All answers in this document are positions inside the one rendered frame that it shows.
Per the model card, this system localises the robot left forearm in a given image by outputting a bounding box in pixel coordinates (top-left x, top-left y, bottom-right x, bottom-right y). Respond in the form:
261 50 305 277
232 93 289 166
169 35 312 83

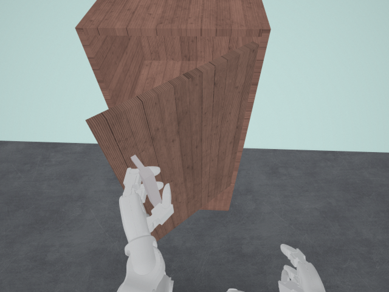
117 235 165 292

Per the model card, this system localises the cupboard door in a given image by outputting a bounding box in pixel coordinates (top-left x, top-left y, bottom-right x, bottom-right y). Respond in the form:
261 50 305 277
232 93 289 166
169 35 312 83
85 41 259 241

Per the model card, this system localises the left robot thigh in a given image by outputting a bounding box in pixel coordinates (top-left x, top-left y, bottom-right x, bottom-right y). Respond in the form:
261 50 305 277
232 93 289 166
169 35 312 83
156 274 174 292

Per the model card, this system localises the robot right hand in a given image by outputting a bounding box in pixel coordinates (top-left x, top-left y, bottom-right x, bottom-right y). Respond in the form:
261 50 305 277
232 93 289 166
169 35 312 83
278 244 326 292

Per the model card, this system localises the robot left hand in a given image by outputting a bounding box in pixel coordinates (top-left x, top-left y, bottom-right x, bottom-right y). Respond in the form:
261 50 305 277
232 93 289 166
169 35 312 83
119 166 174 242

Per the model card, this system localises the handle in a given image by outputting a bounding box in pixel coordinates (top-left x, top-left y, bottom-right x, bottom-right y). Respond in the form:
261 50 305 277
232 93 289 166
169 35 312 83
131 155 162 207

